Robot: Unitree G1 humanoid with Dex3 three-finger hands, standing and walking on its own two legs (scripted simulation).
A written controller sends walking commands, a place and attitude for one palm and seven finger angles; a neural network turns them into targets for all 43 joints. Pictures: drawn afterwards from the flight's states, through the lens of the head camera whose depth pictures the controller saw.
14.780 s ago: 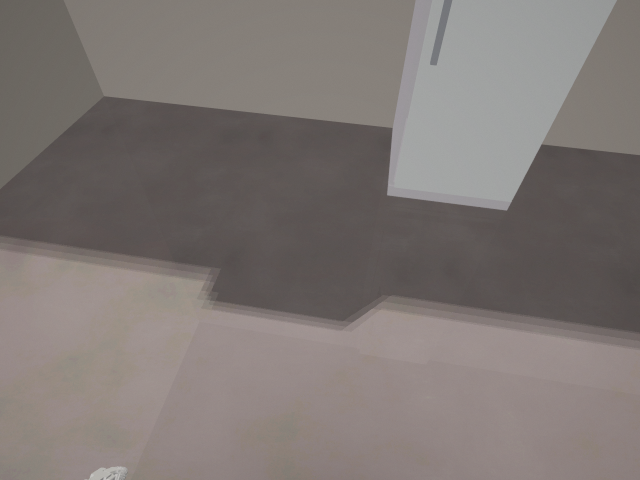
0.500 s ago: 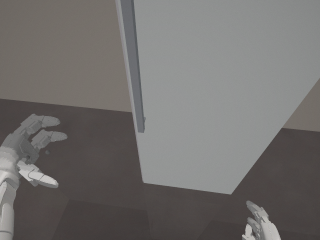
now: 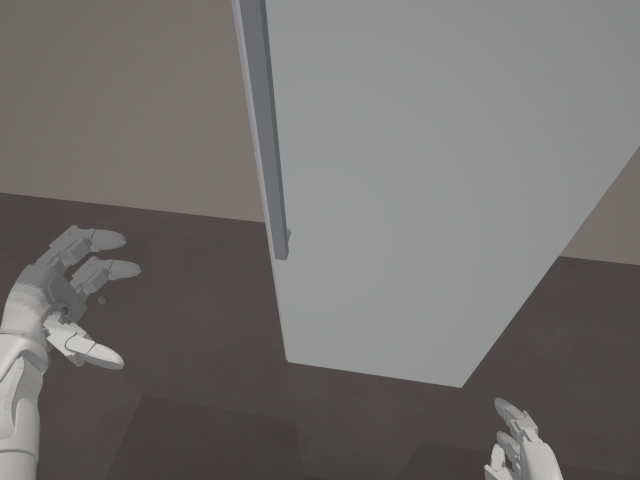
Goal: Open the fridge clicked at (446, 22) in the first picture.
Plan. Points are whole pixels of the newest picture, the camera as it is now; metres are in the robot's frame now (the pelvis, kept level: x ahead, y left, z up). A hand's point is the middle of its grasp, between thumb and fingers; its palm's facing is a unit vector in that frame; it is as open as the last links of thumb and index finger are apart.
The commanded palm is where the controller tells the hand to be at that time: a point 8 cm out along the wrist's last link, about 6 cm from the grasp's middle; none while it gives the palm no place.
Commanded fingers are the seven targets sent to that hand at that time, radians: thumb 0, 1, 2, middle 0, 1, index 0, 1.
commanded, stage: move the hooked fingers beside the handle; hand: left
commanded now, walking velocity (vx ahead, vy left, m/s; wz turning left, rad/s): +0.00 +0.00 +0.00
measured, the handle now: (272, 130) +0.52 +0.11 +0.18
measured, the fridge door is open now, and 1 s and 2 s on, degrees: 0 0 0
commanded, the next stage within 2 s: none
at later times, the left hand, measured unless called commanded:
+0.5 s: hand (153, 260) +0.34 +0.24 +0.10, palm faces -0.06 -1.00 +0.00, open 14.0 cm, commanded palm +0.32 +0.28 +0.11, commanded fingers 0.00 -0.50 0.30 -0.30 -1.20 -0.30 -1.20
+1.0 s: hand (193, 226) +0.41 +0.21 +0.10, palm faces -0.09 -1.00 +0.01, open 14.0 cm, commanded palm +0.39 +0.26 +0.10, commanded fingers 0.00 -0.50 0.30 -0.30 -1.20 -0.30 -1.20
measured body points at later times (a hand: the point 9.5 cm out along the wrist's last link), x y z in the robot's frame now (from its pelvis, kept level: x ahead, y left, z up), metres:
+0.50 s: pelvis +0.00 +0.00 +0.00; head +0.03 +0.00 +0.45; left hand +0.34 +0.29 +0.10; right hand +0.13 -0.25 -0.09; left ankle -0.02 +0.11 -0.72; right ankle +0.04 -0.12 -0.72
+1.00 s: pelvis +0.00 +0.00 +0.00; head +0.05 +0.01 +0.44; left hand +0.40 +0.26 +0.10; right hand +0.11 -0.26 -0.11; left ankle -0.02 +0.11 -0.72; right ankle +0.04 -0.12 -0.72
